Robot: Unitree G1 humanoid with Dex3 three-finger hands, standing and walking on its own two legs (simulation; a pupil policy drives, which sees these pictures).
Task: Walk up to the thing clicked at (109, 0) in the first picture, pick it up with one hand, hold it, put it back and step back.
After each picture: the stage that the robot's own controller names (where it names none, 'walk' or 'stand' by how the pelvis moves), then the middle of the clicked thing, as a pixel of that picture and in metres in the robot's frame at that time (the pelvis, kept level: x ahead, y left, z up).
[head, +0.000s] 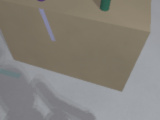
stand; (105, 1) +1.02 -0.15 -0.02
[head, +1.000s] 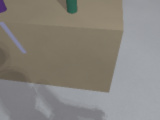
walk; (71, 2) +0.91 +0.12 +0.00
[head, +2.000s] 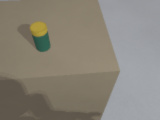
stand; (41, 37) +0.54 +0.20 +0.02
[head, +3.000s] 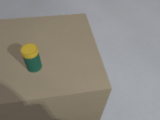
stand; (31, 58) +0.48 +0.22 -0.02
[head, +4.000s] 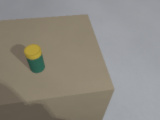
stand; (35, 59) +0.48 +0.21 -0.02
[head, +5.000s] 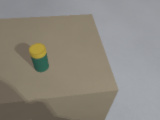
stand; (39, 58) +0.48 +0.19 -0.02
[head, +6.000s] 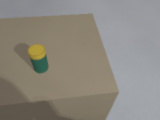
stand; (39, 59) +0.47 +0.19 -0.02
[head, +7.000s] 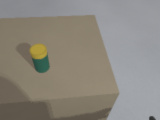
rise first; (40, 58) +0.47 +0.19 -0.02
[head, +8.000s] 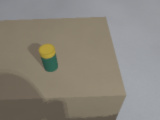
go down; (49, 58) +0.48 +0.19 -0.02
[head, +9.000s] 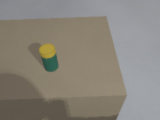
go down; (49, 58) +0.48 +0.19 -0.02
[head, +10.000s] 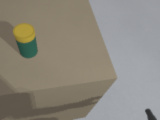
go down; (26, 41) +0.48 +0.17 +0.01
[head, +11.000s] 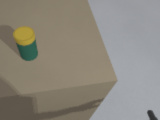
approach; (26, 44) +0.48 +0.18 +0.02
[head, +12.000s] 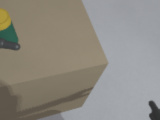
close in; (3, 30) +0.49 +0.20 +0.06
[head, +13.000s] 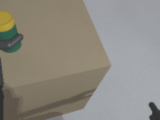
close; (6, 33) +0.48 +0.20 +0.06
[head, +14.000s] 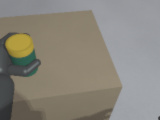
lift; (23, 56) +0.35 +0.18 +0.16
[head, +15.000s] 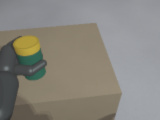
hold; (31, 58) +0.33 +0.16 +0.18
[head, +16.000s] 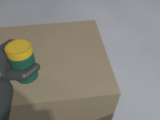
hold; (23, 62) +0.32 +0.18 +0.16
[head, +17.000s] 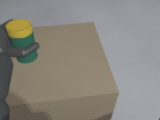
crouch; (23, 41) +0.38 +0.18 +0.20
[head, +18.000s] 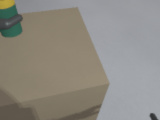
lower; (6, 15) +0.48 +0.20 +0.19
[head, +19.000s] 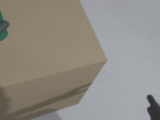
lower; out of the picture +0.51 +0.21 +0.07
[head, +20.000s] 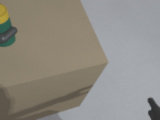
lower; (0, 26) +0.50 +0.20 +0.06
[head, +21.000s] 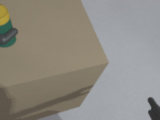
lower; (0, 27) +0.50 +0.20 +0.06
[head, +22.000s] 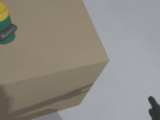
lower; out of the picture +0.50 +0.20 +0.07
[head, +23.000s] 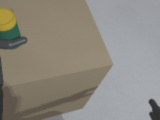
open; (7, 30) +0.48 +0.19 +0.07
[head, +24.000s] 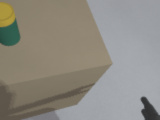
sink last; (5, 25) +0.48 +0.19 +0.06
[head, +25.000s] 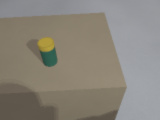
sink last; (48, 52) +0.50 +0.19 +0.02
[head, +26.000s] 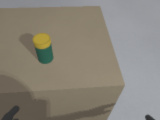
stand; (43, 49) +0.49 +0.18 +0.02
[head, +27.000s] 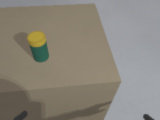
stand; (38, 47) +0.49 +0.19 +0.03
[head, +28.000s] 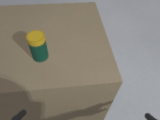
stand; (38, 46) +0.48 +0.19 +0.03
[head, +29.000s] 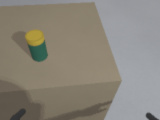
stand; (37, 46) +0.49 +0.19 +0.04
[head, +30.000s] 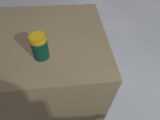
stand; (39, 46) +0.49 +0.18 +0.03
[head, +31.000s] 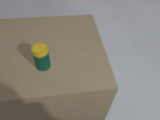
walk; (41, 57) +0.49 +0.19 -0.02
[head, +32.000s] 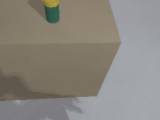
walk; (52, 9) +0.68 +0.15 +0.00
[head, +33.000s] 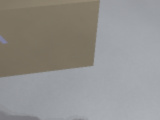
walk; out of the picture +1.00 +0.28 +0.00
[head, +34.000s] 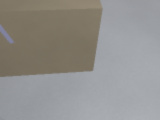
stand; out of the picture +1.08 +0.21 -0.01
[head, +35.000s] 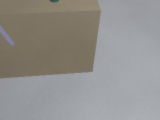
stand; out of the picture +1.09 +0.22 -0.02
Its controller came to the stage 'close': yes
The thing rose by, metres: 0.23
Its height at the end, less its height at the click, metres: +0.00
